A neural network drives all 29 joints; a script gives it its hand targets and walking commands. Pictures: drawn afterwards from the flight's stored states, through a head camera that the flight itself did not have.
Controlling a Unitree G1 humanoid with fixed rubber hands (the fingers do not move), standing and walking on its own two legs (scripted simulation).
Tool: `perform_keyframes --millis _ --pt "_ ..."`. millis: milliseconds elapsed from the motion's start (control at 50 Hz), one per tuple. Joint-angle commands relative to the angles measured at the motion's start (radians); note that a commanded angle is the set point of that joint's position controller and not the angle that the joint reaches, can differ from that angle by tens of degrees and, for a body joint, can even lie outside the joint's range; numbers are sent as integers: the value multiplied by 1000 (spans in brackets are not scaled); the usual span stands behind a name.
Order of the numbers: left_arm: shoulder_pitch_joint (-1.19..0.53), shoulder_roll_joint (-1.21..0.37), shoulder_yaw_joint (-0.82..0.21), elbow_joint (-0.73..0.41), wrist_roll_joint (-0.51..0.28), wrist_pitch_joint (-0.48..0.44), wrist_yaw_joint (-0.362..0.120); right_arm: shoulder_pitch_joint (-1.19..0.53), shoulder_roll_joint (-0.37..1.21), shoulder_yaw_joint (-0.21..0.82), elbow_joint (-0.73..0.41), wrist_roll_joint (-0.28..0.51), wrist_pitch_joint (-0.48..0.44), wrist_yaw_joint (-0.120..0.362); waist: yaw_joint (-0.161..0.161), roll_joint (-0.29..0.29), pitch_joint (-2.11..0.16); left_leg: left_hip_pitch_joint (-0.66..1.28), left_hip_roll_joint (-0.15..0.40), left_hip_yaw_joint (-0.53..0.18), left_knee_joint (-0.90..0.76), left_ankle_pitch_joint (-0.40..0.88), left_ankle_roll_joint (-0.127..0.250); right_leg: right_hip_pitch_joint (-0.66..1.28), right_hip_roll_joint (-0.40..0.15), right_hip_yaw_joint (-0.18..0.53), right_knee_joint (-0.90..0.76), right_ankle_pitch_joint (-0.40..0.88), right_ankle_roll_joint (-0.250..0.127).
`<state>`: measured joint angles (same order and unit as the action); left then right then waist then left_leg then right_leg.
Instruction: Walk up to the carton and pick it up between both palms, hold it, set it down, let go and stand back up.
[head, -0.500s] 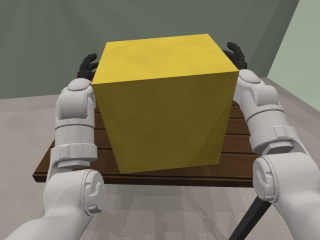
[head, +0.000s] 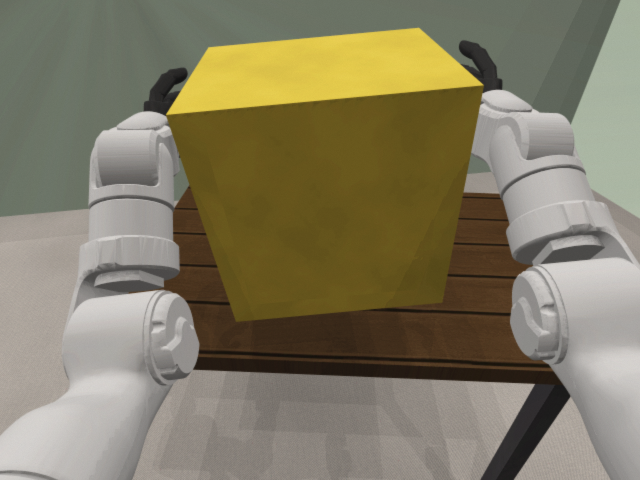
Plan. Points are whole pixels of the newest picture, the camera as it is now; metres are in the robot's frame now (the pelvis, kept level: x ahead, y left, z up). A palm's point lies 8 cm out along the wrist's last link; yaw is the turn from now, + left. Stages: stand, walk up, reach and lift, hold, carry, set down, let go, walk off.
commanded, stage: reach and lift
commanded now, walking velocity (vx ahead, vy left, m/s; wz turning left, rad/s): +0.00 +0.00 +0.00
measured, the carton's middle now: (326, 176) +0.39 -0.01 +0.26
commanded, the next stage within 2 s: hold in 0.56 s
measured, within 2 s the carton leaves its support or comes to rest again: neither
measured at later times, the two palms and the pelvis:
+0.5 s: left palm (150, 107) +0.37 +0.17 +0.35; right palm (495, 83) +0.36 -0.18 +0.38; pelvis +0.00 -0.01 +0.00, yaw +0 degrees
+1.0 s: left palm (169, 100) +0.37 +0.15 +0.36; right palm (519, 76) +0.35 -0.20 +0.38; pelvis -0.01 -0.02 +0.00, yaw +0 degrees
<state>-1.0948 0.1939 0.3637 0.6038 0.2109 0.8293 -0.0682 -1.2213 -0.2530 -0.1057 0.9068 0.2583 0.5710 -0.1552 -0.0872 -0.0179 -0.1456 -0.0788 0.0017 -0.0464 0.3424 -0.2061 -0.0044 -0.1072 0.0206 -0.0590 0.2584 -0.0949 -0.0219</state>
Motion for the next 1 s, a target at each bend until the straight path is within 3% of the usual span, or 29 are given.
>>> perform_keyframes --millis 0,20,80,100,140,200,220,240,260,280,340,380,400,460,500,540,560,600,640,660,700,720,780,820,840,860,900,940,980 --pt "-680 -482 -235 -130 -192 -79 -136 -641 584 198 -209 215 26 144 7 64 -338 -225 -23 7 -77 188 -27 413 37 80 54 240 25" --pt "-651 -484 -239 -89 -189 -70 -141 -635 563 185 -201 198 32 141 -4 57 -311 -216 -31 5 -67 183 -28 380 30 79 45 221 31" --pt "-687 -469 -231 -144 -186 -60 -153 -629 551 203 -198 235 51 135 4 49 -312 -174 -34 8 -58 231 -34 369 36 88 47 250 26" --pt "-696 -474 -238 -131 -197 -56 -162 -669 557 205 -236 236 53 134 11 15 -283 -194 -35 3 -62 225 -31 355 44 81 51 231 23" --pt "-754 -464 -222 -101 -206 -58 -168 -680 582 200 -194 230 74 138 1 5 -244 -217 -33 1 -67 151 -27 341 35 85 42 184 27" --pt "-792 -447 -224 -59 -203 -66 -177 -682 564 149 -155 204 75 141 -18 43 -216 -251 -38 1 -82 76 -32 297 24 88 30 117 27" --pt "-831 -445 -211 -45 -214 -70 -174 -748 591 157 -170 201 72 140 13 31 -262 -276 -41 1 -72 81 -22 320 20 99 42 110 24" --pt "-808 -414 -201 -55 -212 -74 -172 -712 605 159 -192 202 75 140 5 -4 -287 -266 -41 -6 -77 59 -16 320 18 97 24 111 25" --pt "-792 -406 -177 -37 -218 -76 -165 -720 617 175 -226 217 78 142 23 6 -307 -276 -40 -1 -71 78 -9 345 14 99 28 135 34" --pt "-784 -424 -188 -34 -217 -75 -169 -702 593 169 -193 224 81 138 9 8 -316 -258 -41 -2 -72 97 -15 338 19 96 35 169 27" --pt "-779 -433 -203 -129 -225 -78 -155 -730 621 195 -289 262 81 125 21 76 -411 -223 -46 5 -43 213 -30 401 19 96 58 277 40" --pt "-797 -422 -191 -106 -230 -62 -154 -722 606 228 -271 281 101 122 28 32 -422 -211 -37 -5 -41 221 -26 392 25 96 57 287 41" --pt "-747 -430 -204 -117 -224 -50 -158 -668 599 218 -241 284 110 120 15 40 -397 -202 -43 5 -37 218 -34 384 26 101 42 289 34" --pt "-689 -422 -188 5 -207 -24 -188 -637 530 180 -193 255 122 111 7 22 -227 -262 -29 -5 -70 113 -28 278 20 97 23 161 22" --pt "-760 -453 -184 18 -207 -23 -204 -731 540 144 -200 211 120 125 -2 18 -183 -317 -20 -5 -86 51 -22 278 29 91 34 68 6" --pt "-792 -442 -194 9 -235 -35 -208 -775 528 117 -215 202 112 134 -10 25 -234 -349 -18 -16 -91 29 -22 312 27 93 41 57 -3" --pt "-794 -463 -225 20 -239 -37 -202 -775 514 98 -197 206 108 135 -21 87 -243 -372 -13 -16 -107 1 -22 309 26 87 51 60 0" --pt "-860 -472 -273 -120 -271 -53 -179 -806 495 109 -274 214 96 138 -36 134 -348 -354 -6 -22 -103 54 -48 360 45 79 83 144 -4" --pt "-854 -442 -237 -49 -276 -43 -156 -798 544 138 -212 233 119 152 -9 71 -362 -356 -16 -23 -83 75 -32 374 34 85 63 124 -6" --pt "-823 -455 -238 0 -272 -39 -160 -763 532 120 -172 232 127 156 -15 91 -295 -368 -14 -18 -96 60 -40 343 33 81 56 98 -2" --pt "-846 -480 -256 -37 -270 -50 -163 -723 517 95 -103 194 127 165 -27 145 -279 -394 -1 -23 -112 4 -30 341 36 77 79 81 -10" --pt "-829 -436 -224 -15 -270 -50 -167 -741 542 119 -185 205 119 163 5 83 -319 -381 -8 -17 -114 15 -27 340 35 88 61 96 -9" --pt "-802 -444 -173 6 -242 -50 -172 -748 556 117 -159 220 117 161 4 78 -331 -349 -19 -21 -93 57 -28 335 28 95 38 86 -3" --pt "-828 -422 -153 85 -236 -41 -176 -775 529 133 -130 218 118 159 30 67 -262 -379 -16 -11 -112 19 -12 340 25 94 41 70 11" --pt "-784 -394 -143 93 -227 -36 -181 -774 538 143 -157 229 116 152 40 31 -256 -398 -19 -8 -108 14 4 332 20 105 46 74 10" --pt "-787 -397 -123 78 -219 -36 -177 -775 539 142 -156 215 118 154 44 51 -258 -411 -4 -7 -110 12 4 349 29 90 45 66 11" --pt "-875 -374 -123 10 -231 -48 -177 -795 588 170 -169 235 121 153 41 11 -350 -326 -22 -13 -75 91 -6 318 12 114 16 87 10" --pt "-852 -373 -128 -18 -243 -50 -167 -798 604 188 -232 267 128 140 52 34 -405 -303 -31 -11 -52 146 -15 357 0 131 29 167 28" --pt "-882 -358 -130 -46 -250 -46 -168 -780 617 223 -209 285 139 134 41 -17 -369 -283 -30 -15 -44 140 -5 317 -9 135 20 162 37"
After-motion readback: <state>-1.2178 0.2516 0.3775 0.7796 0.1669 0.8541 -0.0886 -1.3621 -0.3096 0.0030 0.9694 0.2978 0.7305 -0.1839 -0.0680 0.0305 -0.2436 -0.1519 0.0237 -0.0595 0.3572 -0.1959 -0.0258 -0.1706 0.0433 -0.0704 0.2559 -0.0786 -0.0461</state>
